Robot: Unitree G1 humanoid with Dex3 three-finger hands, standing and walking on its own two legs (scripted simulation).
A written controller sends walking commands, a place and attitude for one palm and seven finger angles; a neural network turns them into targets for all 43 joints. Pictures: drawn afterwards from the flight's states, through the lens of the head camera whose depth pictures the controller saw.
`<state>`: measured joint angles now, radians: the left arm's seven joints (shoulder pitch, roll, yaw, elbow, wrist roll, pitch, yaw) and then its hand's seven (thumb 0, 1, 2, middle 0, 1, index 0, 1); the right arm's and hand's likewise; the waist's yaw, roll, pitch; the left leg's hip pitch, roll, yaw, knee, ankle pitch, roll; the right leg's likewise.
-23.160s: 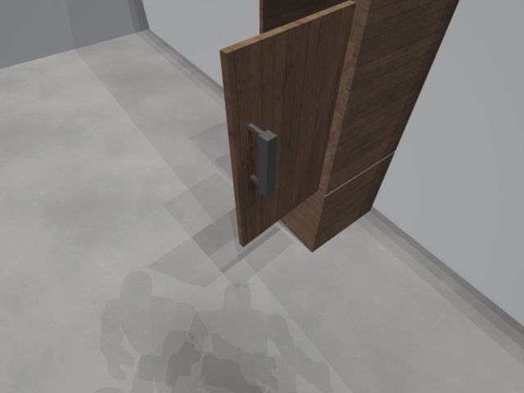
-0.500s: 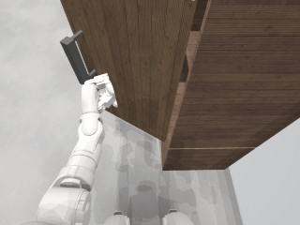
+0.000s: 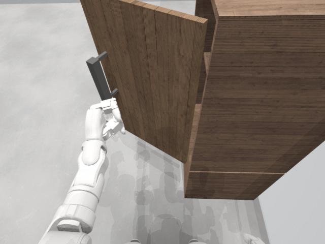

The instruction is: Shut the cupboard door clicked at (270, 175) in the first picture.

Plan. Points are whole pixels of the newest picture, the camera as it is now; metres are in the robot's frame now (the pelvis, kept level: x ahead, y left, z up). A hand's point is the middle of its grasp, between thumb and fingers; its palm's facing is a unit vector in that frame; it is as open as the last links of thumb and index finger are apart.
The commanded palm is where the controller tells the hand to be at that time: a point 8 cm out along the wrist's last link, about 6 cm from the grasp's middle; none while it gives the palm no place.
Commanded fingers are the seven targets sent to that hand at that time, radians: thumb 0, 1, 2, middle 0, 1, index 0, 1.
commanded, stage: draw the hand back to the body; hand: left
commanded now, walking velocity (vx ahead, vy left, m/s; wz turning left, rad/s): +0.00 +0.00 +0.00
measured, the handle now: (105, 78) +0.60 +0.19 +0.05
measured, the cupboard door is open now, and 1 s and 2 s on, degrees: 58 58 58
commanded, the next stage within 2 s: step back with the hand held close in 1.36 s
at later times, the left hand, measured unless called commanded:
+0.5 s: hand (60, 153) +0.28 +0.19 +0.14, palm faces +0.14 -0.96 -0.23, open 3.1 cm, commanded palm +0.24 +0.24 +0.16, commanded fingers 0.00 0.90 0.90 -0.83 -0.99 -0.83 -0.99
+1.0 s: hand out of the picture +0.20 +0.31 +0.21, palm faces +0.46 -0.78 -0.41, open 6.2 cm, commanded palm +0.15 +0.34 +0.22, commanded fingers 0.00 0.90 0.90 -0.20 -0.30 -0.20 -0.30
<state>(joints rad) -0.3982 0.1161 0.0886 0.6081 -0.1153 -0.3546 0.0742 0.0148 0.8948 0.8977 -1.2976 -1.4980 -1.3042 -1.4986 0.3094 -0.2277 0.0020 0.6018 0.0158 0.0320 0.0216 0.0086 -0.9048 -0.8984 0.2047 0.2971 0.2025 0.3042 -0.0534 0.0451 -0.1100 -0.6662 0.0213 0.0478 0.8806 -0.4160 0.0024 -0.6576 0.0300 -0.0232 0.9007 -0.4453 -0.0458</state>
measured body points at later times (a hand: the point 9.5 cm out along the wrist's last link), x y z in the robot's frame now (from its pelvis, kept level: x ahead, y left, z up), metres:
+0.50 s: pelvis +0.01 +0.02 +0.04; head +0.00 +0.00 +0.49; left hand +0.26 +0.24 +0.16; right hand +0.21 -0.20 -0.03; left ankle +0.01 +0.12 -0.69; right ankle +0.00 -0.09 -0.69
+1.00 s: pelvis +0.02 +0.03 +0.05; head +0.00 +0.01 +0.50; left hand +0.17 +0.34 +0.23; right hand +0.21 -0.18 -0.04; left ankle +0.01 +0.12 -0.69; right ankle +0.00 -0.09 -0.69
